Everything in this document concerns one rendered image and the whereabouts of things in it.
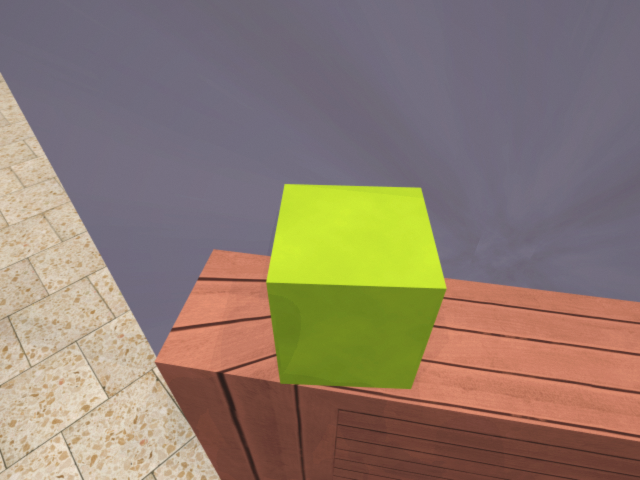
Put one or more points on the pedestal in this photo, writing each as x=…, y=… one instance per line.
x=514, y=384

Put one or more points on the carton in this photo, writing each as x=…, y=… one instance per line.
x=354, y=285

